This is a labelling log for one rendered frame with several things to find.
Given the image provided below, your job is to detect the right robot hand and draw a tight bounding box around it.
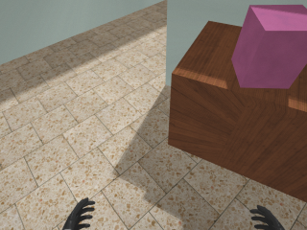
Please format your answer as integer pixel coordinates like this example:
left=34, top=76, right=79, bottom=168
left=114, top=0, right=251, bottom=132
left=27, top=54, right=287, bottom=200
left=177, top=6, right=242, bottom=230
left=249, top=205, right=285, bottom=230

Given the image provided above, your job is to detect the carton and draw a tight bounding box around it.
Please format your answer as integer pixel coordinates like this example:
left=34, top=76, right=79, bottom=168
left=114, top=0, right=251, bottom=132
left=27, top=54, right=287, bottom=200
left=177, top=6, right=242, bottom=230
left=231, top=5, right=307, bottom=89

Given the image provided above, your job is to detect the pedestal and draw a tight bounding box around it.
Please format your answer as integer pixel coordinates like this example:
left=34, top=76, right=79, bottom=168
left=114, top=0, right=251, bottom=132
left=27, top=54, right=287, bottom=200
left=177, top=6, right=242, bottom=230
left=168, top=21, right=307, bottom=202

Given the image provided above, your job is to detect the left robot hand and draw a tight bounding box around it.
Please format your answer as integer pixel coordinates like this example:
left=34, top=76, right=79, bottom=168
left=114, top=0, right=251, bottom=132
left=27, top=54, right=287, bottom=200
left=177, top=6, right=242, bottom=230
left=62, top=197, right=96, bottom=230

